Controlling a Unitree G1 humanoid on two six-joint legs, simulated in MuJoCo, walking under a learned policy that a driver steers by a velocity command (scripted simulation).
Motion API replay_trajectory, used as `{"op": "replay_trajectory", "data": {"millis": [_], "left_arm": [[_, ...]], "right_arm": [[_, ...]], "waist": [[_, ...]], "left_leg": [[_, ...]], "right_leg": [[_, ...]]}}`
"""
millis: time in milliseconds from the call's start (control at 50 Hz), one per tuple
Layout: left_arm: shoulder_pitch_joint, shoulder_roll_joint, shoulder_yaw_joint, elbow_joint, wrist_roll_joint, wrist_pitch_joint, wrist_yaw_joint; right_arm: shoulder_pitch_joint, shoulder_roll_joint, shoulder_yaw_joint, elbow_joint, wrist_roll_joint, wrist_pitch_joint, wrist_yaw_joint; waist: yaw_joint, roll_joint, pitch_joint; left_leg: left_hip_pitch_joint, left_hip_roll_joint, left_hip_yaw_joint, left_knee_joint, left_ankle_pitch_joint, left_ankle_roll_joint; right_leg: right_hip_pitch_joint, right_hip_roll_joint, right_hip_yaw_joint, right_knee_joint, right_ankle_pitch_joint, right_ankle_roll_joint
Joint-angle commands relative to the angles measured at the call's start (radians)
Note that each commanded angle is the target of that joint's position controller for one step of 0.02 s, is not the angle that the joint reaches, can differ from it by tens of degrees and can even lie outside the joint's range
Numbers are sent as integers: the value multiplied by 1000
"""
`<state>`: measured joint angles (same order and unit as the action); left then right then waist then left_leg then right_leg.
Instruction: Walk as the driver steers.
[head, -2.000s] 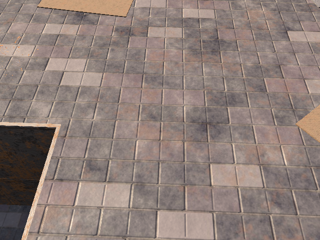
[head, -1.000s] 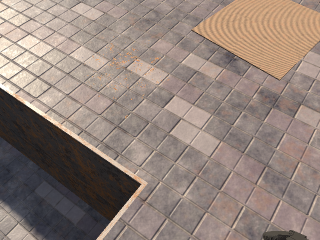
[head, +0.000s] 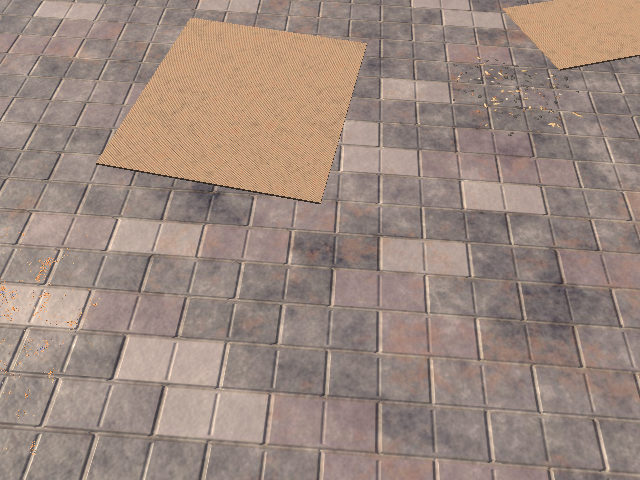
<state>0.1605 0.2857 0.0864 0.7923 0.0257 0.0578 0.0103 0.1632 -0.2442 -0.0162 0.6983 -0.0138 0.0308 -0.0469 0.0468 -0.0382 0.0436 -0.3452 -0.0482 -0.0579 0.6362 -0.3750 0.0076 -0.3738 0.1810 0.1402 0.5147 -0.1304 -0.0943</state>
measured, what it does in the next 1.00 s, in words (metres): steps on the spot: left foot, then right foot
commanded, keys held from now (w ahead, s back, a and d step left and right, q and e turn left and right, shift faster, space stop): e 0.22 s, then no key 0.78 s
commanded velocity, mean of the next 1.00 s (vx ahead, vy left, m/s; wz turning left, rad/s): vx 0.01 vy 0.00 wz -0.27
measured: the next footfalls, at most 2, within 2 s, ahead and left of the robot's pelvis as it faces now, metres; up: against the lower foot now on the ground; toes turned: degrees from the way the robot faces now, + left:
left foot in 0.02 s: +0.07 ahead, +0.11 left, +0.00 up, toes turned -5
right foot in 0.44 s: +0.00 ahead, -0.12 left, +0.00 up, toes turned -12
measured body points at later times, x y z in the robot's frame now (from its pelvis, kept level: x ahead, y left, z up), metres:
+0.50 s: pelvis -0.01 -0.02 +0.00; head +0.01 -0.05 +0.45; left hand +0.22 +0.16 -0.09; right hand +0.01 -0.31 -0.12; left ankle +0.02 +0.11 -0.71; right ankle -0.04 -0.11 -0.73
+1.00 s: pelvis -0.02 -0.04 +0.01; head -0.01 -0.04 +0.46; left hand +0.13 +0.17 -0.12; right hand +0.00 -0.29 -0.12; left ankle +0.02 +0.08 -0.73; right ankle -0.04 -0.11 -0.73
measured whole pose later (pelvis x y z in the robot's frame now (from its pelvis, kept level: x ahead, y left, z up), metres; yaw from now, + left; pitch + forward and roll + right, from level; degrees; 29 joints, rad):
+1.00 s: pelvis -0.02 -0.04 +0.01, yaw -14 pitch -1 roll +0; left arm 0.24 0.18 0.01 0.87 0.01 -0.01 0.02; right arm 0.28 -0.19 -0.02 0.79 -0.03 0.01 -0.01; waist -0.02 0.00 0.01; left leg -0.21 0.01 0.01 0.46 -0.24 0.00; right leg -0.19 0.07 0.01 0.44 -0.24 -0.07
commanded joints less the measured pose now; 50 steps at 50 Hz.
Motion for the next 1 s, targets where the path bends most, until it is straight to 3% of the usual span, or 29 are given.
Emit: {"op": "replay_trajectory", "data": {"millis": [20, 40, 60, 80, 100, 120, 160, 220, 260, 320, 360, 400, 420, 440, 460, 480, 500, 520, 560, 600, 660, 720, 760, 780, 800, 840, 940, 1000], "left_arm": [[-85, 112, 25, -93, -21, -11, 3], [-127, 63, 15, -137, -46, -21, 1], [-89, 128, 27, -111, 9, -31, 2], [-68, 151, 38, -88, 18, -33, -1], [-30, 141, 40, -73, 15, -27, -6], [-4, 125, 38, -71, 12, -21, -16], [4, 123, 36, -75, 2, -10, -37], [-50, 99, 27, -119, -4, -5, -50], [-90, 70, 14, -145, 2, -1, -47], [-97, 33, -6, -163, 0, -3, -43], [-80, 31, -13, -168, -10, -7, -36], [-23, 29, -16, -158, -12, -16, -28], [43, 15, -22, -133, -4, -27, -21], [78, 41, -23, -125, 14, -41, -13], [106, 112, -21, -147, 16, -58, -8], [99, 135, -20, -148, -2, -63, 11], [18, 74, -39, -164, -6, -65, 11], [-53, 30, -55, -173, -7, -69, 10], [-77, 32, -55, -170, -6, -77, 15], [-40, 10, -62, -152, -9, -84, 14], [-3, -13, -70, -124, -6, -83, 5], [-1, -14, -70, -105, -4, -77, 6], [10, -16, -70, -89, -10, -80, 14], [21, -37, -76, -81, -16, -85, 11], [56, -38, -69, -67, -23, -78, 5], [46, -18, -65, -36, -13, -74, 3], [60, -22, -63, 13, -15, -85, 10], [72, -24, -63, 43, -16, -85, 18]], "right_arm": [[161, -128, -34, -47, -7, -25, -17], [143, -240, -63, -64, -29, -17, -17], [89, -225, -65, -85, -49, -10, -10], [48, -150, -43, -110, -42, -13, -11], [2, -120, -32, -117, -33, -15, -8], [-25, -112, -30, -129, -31, -19, -5], [-6, -120, -36, -143, -32, -22, 9], [89, -142, -51, -123, -36, -32, 10], [148, -153, -61, -111, -37, -39, 10], [132, -162, -71, -114, -39, -43, 25], [106, -183, -80, -117, -45, -38, 38], [102, -181, -83, -107, -37, -26, 44], [92, -168, -81, -104, -22, -20, 45], [134, -134, -72, -97, -24, -21, 49], [176, -28, -43, -132, -46, -13, 60], [93, -39, -36, -153, -23, 4, 52], [79, -67, -40, -138, -9, 16, 55], [88, -77, -45, -113, -6, 18, 58], [153, -96, -59, -61, -16, 17, 61], [183, -76, -54, -29, -18, 15, 61], [129, -34, -36, -34, -6, 27, 59], [133, -24, -30, -24, -11, 23, 51], [163, -27, -25, 0, -20, 3, 42], [162, -54, -25, -3, -19, -8, 41], [135, -101, -38, 10, -10, -15, 48], [114, -50, -26, 11, -16, -27, 54], [140, -43, -24, 40, -10, -33, 38], [139, -50, -27, 57, -15, -36, 35]], "waist": [[-91, 33, -110], [-99, 309, -101], [-78, 271, -78], [-45, 134, -91], [-3, 67, -83], [13, 84, -96], [-16, 131, -105], [-73, 148, -86], [-105, 148, -103], [-98, 182, -131], [-87, 232, -127], [-59, 246, -130], [-24, 214, -136], [-27, 122, -151], [-56, -183, -190], [-6, -246, -163], [-37, -180, -80], [-65, -145, -33], [-86, -121, -52], [-83, -85, -97], [-54, -86, -83], [-65, -92, -65], [-88, -28, -77], [-85, 13, -85], [-44, 116, -39], [-65, 107, -6], [-75, 61, -37], [-77, 41, -26]], "left_leg": [[266, 86, -88, -319, 43, 68], [339, 346, -399, -434, 4, 192], [253, 462, -465, -418, 257, 279], [204, 418, -364, -382, 406, 276], [175, 352, -248, -351, 474, 236], [199, 298, -167, -326, 490, 206], [213, 257, -71, -293, 599, 199], [273, 272, -50, -293, 567, 208], [329, 298, -64, -275, 635, 221], [294, 299, -17, -253, 661, 209], [215, 276, 25, -242, 619, 191], [181, 259, 34, -191, 598, 167], [132, 238, 55, -138, 549, 128], [8, 209, 82, -66, 378, 63], [-222, 122, 158, 173, -213, -14], [-187, 95, 62, 199, -237, -36], [-169, 113, 41, 222, -189, -47], [-150, 107, 46, 224, -121, -52], [-97, 89, 72, 234, -39, -60], [-50, 82, 73, 212, -26, -62], [-14, 72, 82, 84, -27, -42], [57, 51, 93, -108, 15, -18], [228, 90, 39, -253, 194, -2], [286, 157, -36, -252, 249, 11], [160, 157, -51, -227, 239, 33], [91, 140, -34, -254, 177, 24], [139, 128, -18, -249, 207, 19], [137, 129, -17, -261, 188, 17]], "right_leg": [[-92, -178, 297, -67, -225, 3], [-313, 7, 46, 203, -430, 68], [-322, -27, -24, 487, -457, 91], [-264, -63, 0, 620, -402, 101], [-238, -82, -6, 690, -344, 114], [-248, -98, -25, 747, -291, 126], [-270, -99, -63, 839, -258, 156], [-316, -128, -80, 768, -247, 183], [-311, -136, -68, 666, -267, 179], [-176, -159, -101, 462, -341, 155], [-41, -149, -164, 314, -389, 137], [80, -133, -204, 96, -278, 112], [196, -120, -227, -94, -122, 97], [346, -181, -121, -189, -22, 85], [513, -507, 242, -209, 224, 42], [276, -548, 275, -205, 398, -104], [223, -495, 222, -229, 308, -116], [175, -436, 154, -239, 246, -95], [185, -361, 61, -217, 349, -74], [214, -345, 21, -192, 398, -72], [204, -336, 31, -190, 243, -75], [171, -324, 72, -174, 47, -73], [74, -306, 82, -162, -73, -21], [17, -277, 62, -163, -120, 12], [72, -207, -5, -179, -150, 26], [138, -211, -9, -157, -110, 28], [156, -224, 1, -165, -28, 25], [158, -222, -2, -175, -33, 29]]}}
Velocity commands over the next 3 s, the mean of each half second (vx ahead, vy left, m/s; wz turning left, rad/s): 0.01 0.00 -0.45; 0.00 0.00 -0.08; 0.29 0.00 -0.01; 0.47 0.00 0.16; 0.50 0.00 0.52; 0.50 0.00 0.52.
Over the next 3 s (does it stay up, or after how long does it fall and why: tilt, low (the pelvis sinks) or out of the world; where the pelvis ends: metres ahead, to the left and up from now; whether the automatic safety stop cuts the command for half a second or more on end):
stays up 0.92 -0.17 0.02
